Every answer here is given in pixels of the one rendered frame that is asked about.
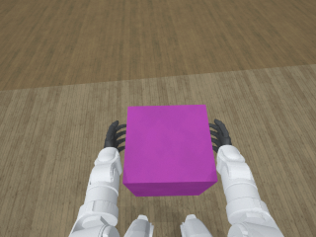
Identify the left robot forearm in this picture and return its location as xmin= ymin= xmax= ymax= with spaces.
xmin=68 ymin=147 xmax=122 ymax=237

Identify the right robot hand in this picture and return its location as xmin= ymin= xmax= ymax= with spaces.
xmin=208 ymin=119 xmax=232 ymax=153

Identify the left robot upper arm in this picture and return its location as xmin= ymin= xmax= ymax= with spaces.
xmin=69 ymin=224 xmax=120 ymax=237

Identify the robot shin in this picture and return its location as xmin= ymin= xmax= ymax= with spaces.
xmin=185 ymin=214 xmax=196 ymax=221
xmin=132 ymin=214 xmax=148 ymax=222

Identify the robot left shin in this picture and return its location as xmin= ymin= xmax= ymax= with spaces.
xmin=132 ymin=214 xmax=148 ymax=222

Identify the right robot forearm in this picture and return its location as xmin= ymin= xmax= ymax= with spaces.
xmin=216 ymin=144 xmax=282 ymax=234

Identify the robot right shin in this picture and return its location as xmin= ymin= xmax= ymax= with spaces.
xmin=185 ymin=214 xmax=196 ymax=221

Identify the carton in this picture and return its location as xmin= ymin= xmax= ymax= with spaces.
xmin=122 ymin=105 xmax=218 ymax=197

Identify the left robot hand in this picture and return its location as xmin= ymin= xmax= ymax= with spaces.
xmin=104 ymin=120 xmax=126 ymax=153

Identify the right robot upper arm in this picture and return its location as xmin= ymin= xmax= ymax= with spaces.
xmin=227 ymin=221 xmax=284 ymax=237

